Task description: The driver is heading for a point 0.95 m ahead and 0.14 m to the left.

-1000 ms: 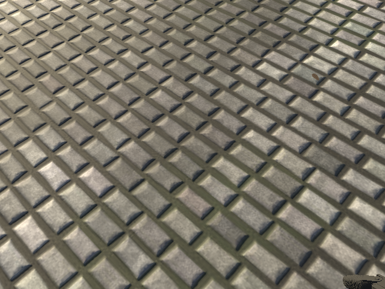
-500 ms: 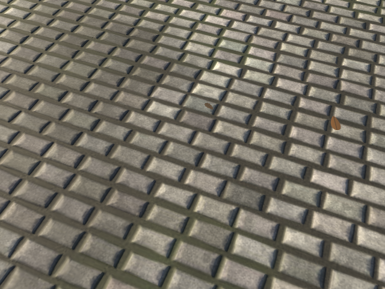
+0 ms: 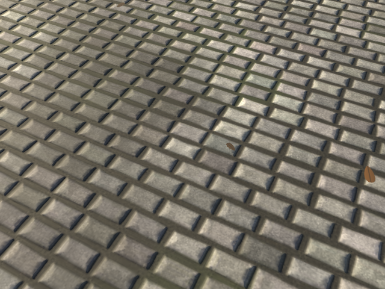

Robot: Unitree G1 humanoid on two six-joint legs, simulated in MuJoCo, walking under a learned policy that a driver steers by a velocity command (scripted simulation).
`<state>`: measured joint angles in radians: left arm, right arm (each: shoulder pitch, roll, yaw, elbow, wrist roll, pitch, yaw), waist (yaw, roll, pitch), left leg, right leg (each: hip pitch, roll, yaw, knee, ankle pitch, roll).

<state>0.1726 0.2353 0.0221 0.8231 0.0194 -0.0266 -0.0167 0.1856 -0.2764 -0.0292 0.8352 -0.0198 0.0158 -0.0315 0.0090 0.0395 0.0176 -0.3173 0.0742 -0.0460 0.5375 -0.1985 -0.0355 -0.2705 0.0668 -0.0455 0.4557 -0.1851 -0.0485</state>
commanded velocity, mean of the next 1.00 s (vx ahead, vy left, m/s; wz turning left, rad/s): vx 0.25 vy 0.00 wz -0.01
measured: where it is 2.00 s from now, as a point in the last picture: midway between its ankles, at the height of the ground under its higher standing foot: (192, 223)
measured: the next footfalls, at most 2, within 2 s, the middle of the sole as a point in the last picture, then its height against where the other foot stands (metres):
right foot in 1.02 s outside the picture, level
left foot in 1.58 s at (161, 227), level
